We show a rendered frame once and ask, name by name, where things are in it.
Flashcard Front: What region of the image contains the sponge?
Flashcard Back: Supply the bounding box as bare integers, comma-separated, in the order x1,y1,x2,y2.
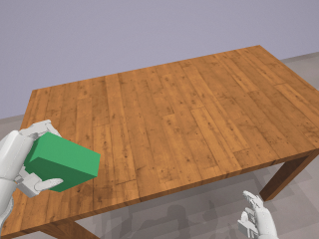
14,131,101,192

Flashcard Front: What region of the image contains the robot left forearm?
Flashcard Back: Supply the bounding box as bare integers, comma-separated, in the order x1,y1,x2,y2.
0,177,18,239

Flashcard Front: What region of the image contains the table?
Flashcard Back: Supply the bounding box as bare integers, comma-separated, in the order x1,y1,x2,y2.
0,45,319,239

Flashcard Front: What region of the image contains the robot right hand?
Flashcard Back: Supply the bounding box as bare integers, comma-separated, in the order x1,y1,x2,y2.
237,190,278,239

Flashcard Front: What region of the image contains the robot left hand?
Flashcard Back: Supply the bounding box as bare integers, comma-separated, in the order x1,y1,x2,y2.
0,119,64,198

